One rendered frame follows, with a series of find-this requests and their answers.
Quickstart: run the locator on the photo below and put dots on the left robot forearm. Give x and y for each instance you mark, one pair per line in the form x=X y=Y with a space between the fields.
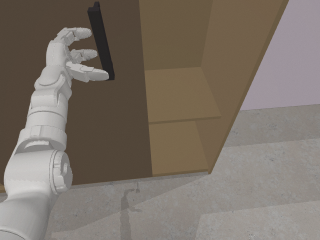
x=47 y=114

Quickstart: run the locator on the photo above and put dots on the robot left hand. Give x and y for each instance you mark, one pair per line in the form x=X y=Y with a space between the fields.
x=59 y=54

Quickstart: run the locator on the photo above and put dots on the robot left upper arm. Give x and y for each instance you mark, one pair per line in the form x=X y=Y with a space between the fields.
x=34 y=181

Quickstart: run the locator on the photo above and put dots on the handle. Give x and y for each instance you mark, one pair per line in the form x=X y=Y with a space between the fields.
x=97 y=25

